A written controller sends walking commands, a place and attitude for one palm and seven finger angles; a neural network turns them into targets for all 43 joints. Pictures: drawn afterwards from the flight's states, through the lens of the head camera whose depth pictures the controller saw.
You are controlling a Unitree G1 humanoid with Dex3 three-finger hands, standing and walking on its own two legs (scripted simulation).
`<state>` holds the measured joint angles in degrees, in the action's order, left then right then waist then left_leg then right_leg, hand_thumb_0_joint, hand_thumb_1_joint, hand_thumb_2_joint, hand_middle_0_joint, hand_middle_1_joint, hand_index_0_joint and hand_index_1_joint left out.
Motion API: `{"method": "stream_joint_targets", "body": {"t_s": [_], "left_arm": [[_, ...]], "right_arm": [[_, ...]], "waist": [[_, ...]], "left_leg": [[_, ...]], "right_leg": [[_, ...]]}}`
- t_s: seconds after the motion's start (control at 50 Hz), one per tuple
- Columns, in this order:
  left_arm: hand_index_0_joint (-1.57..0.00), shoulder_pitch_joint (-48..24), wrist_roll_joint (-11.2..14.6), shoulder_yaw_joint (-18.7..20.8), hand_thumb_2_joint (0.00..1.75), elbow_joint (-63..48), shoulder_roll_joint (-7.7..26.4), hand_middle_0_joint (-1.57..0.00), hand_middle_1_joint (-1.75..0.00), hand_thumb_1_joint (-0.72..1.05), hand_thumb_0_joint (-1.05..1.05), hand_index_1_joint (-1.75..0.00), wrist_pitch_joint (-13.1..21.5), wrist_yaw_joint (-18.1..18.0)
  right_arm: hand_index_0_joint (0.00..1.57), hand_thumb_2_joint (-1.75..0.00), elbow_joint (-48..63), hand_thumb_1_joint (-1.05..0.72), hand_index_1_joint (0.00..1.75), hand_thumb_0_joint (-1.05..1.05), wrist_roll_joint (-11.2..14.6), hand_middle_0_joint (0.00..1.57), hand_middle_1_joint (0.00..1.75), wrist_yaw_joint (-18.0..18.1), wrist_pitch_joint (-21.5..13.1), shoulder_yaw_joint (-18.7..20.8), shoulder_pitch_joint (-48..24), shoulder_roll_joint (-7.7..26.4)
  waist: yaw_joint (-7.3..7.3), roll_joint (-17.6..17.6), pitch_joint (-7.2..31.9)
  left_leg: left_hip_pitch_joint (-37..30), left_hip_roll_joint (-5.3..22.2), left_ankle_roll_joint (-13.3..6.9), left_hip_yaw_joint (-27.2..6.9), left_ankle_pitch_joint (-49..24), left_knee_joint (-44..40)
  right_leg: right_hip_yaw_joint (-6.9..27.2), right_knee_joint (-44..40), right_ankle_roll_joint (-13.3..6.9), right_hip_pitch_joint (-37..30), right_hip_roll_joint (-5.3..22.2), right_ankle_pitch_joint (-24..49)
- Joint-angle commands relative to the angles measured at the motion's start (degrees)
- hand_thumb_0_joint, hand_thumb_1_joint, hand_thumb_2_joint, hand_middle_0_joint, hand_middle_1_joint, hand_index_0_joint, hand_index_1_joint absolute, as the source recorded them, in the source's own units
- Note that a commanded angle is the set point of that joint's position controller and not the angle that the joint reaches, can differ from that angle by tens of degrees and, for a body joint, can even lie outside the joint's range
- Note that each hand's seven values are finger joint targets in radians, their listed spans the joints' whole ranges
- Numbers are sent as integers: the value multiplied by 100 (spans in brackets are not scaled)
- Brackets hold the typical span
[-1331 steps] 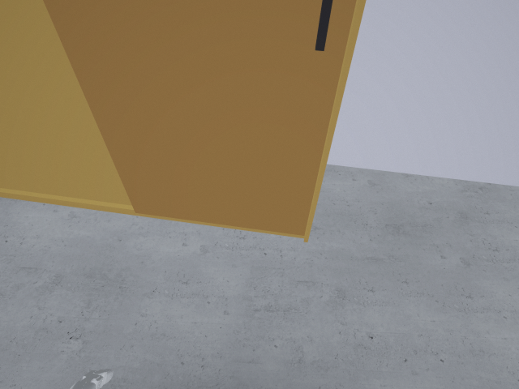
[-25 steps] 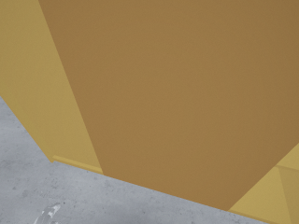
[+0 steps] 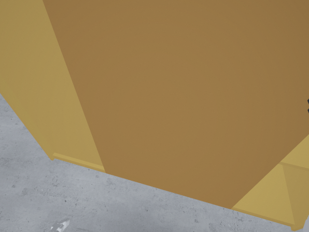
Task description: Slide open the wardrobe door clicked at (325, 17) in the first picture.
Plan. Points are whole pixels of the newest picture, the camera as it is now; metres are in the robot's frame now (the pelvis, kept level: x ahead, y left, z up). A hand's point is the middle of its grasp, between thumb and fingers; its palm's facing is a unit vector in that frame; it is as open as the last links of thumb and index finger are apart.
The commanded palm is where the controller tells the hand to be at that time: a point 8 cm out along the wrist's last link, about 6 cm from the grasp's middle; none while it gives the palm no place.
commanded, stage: stop walking and hold the door there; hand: right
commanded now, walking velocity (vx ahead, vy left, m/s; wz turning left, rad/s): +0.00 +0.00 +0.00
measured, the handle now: out of the picture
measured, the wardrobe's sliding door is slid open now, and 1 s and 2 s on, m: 0.36 0.36 0.36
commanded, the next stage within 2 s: loosen the grip on the handle in 1.36 s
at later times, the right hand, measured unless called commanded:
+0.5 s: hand out of the picture +0.39 -0.34 +0.22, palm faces +0.44 +0.86 -0.25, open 6.3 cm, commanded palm +0.35 -0.37 +0.19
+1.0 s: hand out of the picture +0.38 -0.34 +0.22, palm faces +0.31 +0.93 -0.21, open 6.4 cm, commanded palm +0.35 -0.38 +0.19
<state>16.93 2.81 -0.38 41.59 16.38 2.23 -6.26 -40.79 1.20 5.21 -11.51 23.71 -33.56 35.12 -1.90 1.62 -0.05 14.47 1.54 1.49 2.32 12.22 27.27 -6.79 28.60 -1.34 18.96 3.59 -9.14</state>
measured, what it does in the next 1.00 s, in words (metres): steps to the right: right foot, then left foot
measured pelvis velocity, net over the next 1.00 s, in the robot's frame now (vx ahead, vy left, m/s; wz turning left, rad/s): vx -0.03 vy -0.12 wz -0.05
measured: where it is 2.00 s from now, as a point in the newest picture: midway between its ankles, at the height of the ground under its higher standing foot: outside the picture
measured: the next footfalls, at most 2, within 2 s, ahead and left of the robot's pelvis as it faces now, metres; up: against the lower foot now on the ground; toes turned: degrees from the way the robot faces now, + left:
right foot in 0.36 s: +0.07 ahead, -0.19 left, +0.00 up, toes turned -9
left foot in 0.60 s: +0.02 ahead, -0.01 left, +0.00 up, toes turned +3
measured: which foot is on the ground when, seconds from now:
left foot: down 0.00-0.40, up 0.42-0.58, down 0.60-1.00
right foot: down 0.00-0.14, up 0.16-0.34, down 0.36-0.64, up 0.66-0.88, down 0.90-1.00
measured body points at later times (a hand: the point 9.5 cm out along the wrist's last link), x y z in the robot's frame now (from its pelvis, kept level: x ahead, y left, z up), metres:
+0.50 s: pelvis -0.02 -0.08 -0.01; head +0.03 -0.05 +0.44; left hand +0.16 +0.16 -0.12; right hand +0.36 -0.38 +0.23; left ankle +0.00 +0.07 -0.71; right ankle +0.03 -0.18 -0.74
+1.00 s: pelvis -0.03 -0.12 +0.00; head -0.01 -0.12 +0.45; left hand +0.12 +0.15 -0.10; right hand +0.36 -0.39 +0.23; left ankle -0.02 -0.01 -0.74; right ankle -0.02 -0.23 -0.74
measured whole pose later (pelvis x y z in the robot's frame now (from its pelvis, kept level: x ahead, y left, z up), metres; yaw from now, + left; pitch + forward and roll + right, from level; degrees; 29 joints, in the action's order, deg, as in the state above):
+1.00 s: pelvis -0.03 -0.12 +0.00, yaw -3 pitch -2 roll +0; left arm 10.3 2.2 0.4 39.4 17.2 0.2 -5.4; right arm -26.9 1.1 5.4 -6.9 9.5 -38.4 21.9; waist -0.4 0.0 -4.6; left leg 12.1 2.2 -0.2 5.4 15.2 29.3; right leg -6.1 29.4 -0.6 13.9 2.3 -13.6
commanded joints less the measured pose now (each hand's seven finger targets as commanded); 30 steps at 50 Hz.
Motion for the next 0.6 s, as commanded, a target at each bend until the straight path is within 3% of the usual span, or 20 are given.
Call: {"method": "stream_joint_targets", "body": {"t_s": [0.0, 0.06, 0.1, 0.14, 0.16, 0.18, 0.26, 0.28, 0.3, 0.32, 0.34, 0.36, 0.38, 0.4, 0.42, 0.46, 0.48, 0.5, 0.56, 0.58], "left_arm": [[-20, -262, 21, 312, 90, -675, 922, -20, -30, 90, 0, -30, 254, -43], [-20, -299, 39, 392, 90, -701, 948, -20, -30, 90, 0, -30, 174, -26], [-20, -342, 27, 395, 90, -739, 913, -20, -30, 90, 0, -30, 103, 14], [-20, -452, 22, 427, 90, -781, 935, -20, -30, 90, 0, -30, 95, 42], [-20, -493, 14, 455, 90, -738, 981, -20, -30, 90, 0, -30, 85, 48], [-20, -493, -7, 427, 90, -748, 939, -20, -30, 90, 0, -30, 108, 73], [-20, -613, -84, 399, 90, -659, 823, -20, -30, 90, 0, -30, 111, 87], [-20, -617, -83, 408, 90, -647, 781, -20, -30, 90, 0, -30, 95, 84], [-20, -677, -70, 394, 90, -660, 685, -20, -30, 90, 0, -30, 73, 91], [-20, -695, -64, 417, 90, -659, 675, -20, -30, 90, 0, -30, 52, 95], [-20, -733, -64, 450, 90, -708, 746, -20, -30, 90, 0, -30, 51, 98], [-20, -794, -27, 497, 90, -806, 826, -20, -30, 90, 0, -30, 27, 93], [-20, -678, 3, 479, 90, -883, 773, -20, -30, 90, 0, -30, -13, 147], [-20, -771, -25, 356, 90, -1058, 600, -20, -30, 90, 0, -30, 41, 215], [-20, -867, -32, 304, 90, -1084, 531, -20, -30, 90, 0, -30, 92, 223], [-20, -799, 55, 385, 90, -1027, 631, -20, -30, 90, 0, -30, 122, 215], [-20, -804, 33, 418, 90, -982, 725, -20, -30, 90, 0, -30, 147, 208], [-20, -815, 36, 346, 90, -1025, 622, -20, -30, 90, 0, -30, 167, 218], [-20, -817, -23, 178, 90, -956, 571, -20, -30, 90, 0, -30, 175, 173], [-20, -809, -45, 124, 90, -951, 484, -20, -30, 90, 0, -30, 149, 158]], "right_arm": [[45, -90, 482, -90, 140, 0, -46, 45, 140, 59, -100, 292, -1508, 1602], [45, -90, 426, -90, 140, 0, -46, 45, 140, 49, -92, 228, -1527, 1630], [45, -90, 401, -90, 140, 0, -71, 45, 140, 65, -78, 296, -1536, 1727], [45, -90, 429, -90, 140, 0, -64, 45, 140, 37, -63, 326, -1572, 1716], [45, -90, 473, -90, 140, 0, -29, 45, 140, 29, -58, 338, -1576, 1714], [45, -90, 654, -90, 140, 0, -28, 45, 140, 12, -71, 261, -1672, 1558], [45, -90, 809, -90, 140, 0, -8, 45, 140, -60, -143, 244, -1517, 1409], [45, -90, 910, -90, 140, 0, -12, 45, 140, -59, -163, 257, -1542, 1375], [45, -90, 1157, -90, 140, 0, 12, 45, 140, -87, -194, -36, -1680, 1043], [45, -90, 1317, -90, 140, 0, 33, 45, 140, -89, -231, -145, -1699, 890], [45, -90, 1567, -90, 140, 0, 46, 45, 140, -85, -299, -255, -1796, 738], [45, -90, 1895, -90, 140, 0, 80, 45, 140, -96, -364, -402, -1891, 636], [45, -90, 1922, -90, 140, 0, 99, 45, 140, -129, -371, -568, -1776, 401], [45, -90, 2413, -90, 140, 0, 57, 45, 140, -170, -438, -974, -2021, -31], [45, -90, 2562, -90, 140, 0, 61, 45, 140, -166, -432, -992, -2004, -137], [45, -90, 2588, -90, 140, 0, 204, 45, 140, -115, -325, -1073, -1959, -299], [45, -90, 2563, -90, 140, 0, 170, 45, 140, -81, -224, -974, -1990, -170], [45, -90, 2624, -90, 140, 0, 190, 45, 140, -97, -150, -1175, -2105, -385], [45, -90, 2283, -90, 140, 0, 158, 45, 140, -83, 21, -811, -2060, 122], [45, -90, 2225, -90, 140, 0, 118, 45, 140, -85, 36, -741, -2161, 281]], "waist": [[112, -81, 806], [85, -259, 753], [150, -698, 659], [284, -1196, 560], [302, -1204, 572], [315, -1425, 663], [191, -1479, 604], [176, -1478, 690], [97, -1320, 747], [64, -1093, 773], [95, -387, 843], [115, 492, 881], [140, 1048, 1037], [110, 1511, 1060], [154, 1140, 1004], [150, 188, 1194], [162, 27, 1300], [144, -65, 1338], [264, -78, 1422], [228, -487, 1552]], "left_leg": [[198, 360, -172, -426, 492, -703], [308, 945, -344, -918, 510, -983], [46, 1569, -570, -1456, 461, -1165], [-342, 2099, -848, -1868, 169, -1225], [-627, 2295, -969, -1964, -243, -1167], [-915, 2409, -1000, -1767, -713, -962], [-449, 2015, -560, -604, -1634, -381], [-341, 1921, -448, -458, -1764, -187], [-110, 1770, -311, -268, -1730, 81], [152, 1543, -208, -60, -1505, 433], [361, 1190, -78, 193, -1301, 974], [693, 675, 124, 442, -474, 1639], [847, 326, 203, 468, 1308, 2268], [1101, 224, 182, 469, 2177, 2760], [1052, 264, 147, 383, 2331, 3024], [751, 151, 139, 421, 1770, 2643], [594, 131, 127, 371, 1532, 2324], [356, 86, 109, 358, 1378, 1887], [-618, 116, 19, 153, 540, 19], [-1071, 569, -172, -481, -34, -545]], "right_leg": [[723, -517, 21, -576, 442, -695], [430, 206, 45, -551, 139, -531], [493, 742, 107, -30, -52, -811], [813, 1592, 139, 691, -140, -1405], [913, 1947, 139, 979, -140, -1504], [1059, 2029, 124, 1150, -55, -1637], [688, 893, 148, 137, -96, -1249], [460, 378, 187, -237, -206, -838], [205, -79, 223, -702, -313, -207], [49, -318, 234, -1068, -244, 293], [325, -475, 108, -1185, 91, 796], [922, -371, -198, -1387, 660, 1795], [1379, -374, -624, -1323, 1135, 2778], [1716, -502, -942, -1376, 1245, 3144], [1693, -533, -1045, -1219, 1289, 2895], [1465, -292, -973, -1258, 1141, 2429], [1429, -269, -905, -1232, 1130, 2221], [1437, -263, -845, -1185, 1102, 1947], [1284, -132, -585, -827, 977, 787], [1118, 329, -380, -444, 711, 324]]}}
